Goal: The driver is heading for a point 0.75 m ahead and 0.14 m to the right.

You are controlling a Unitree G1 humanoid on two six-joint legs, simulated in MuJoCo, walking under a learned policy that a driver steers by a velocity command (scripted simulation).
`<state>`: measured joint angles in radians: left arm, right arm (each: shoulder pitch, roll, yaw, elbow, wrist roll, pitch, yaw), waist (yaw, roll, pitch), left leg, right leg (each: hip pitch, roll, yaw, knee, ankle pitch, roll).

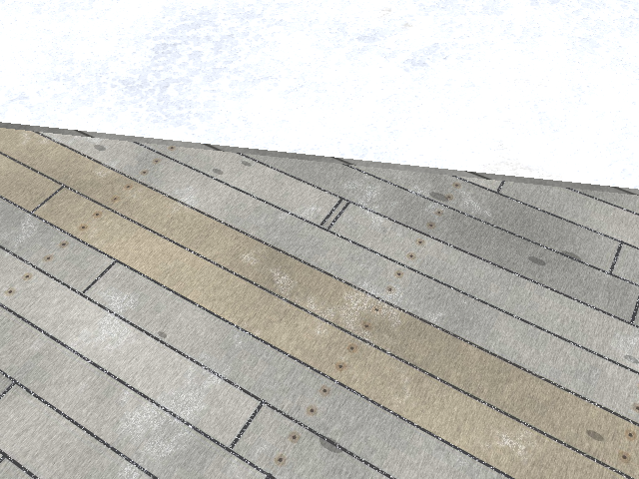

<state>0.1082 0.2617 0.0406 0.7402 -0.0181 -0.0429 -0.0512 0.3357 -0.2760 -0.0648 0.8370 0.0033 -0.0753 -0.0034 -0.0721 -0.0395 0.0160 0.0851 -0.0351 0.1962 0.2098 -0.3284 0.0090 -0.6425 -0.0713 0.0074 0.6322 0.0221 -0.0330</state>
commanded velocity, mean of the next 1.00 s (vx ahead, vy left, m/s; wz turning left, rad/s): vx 0.50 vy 0.00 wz -0.39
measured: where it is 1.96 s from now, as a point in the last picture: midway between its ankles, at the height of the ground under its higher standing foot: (386, 376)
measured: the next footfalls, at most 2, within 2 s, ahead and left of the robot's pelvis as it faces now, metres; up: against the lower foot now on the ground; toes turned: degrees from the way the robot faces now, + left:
right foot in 0.08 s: +0.22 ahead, -0.11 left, +0.00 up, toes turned -5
left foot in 0.54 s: +0.52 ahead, +0.04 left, +0.00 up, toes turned -22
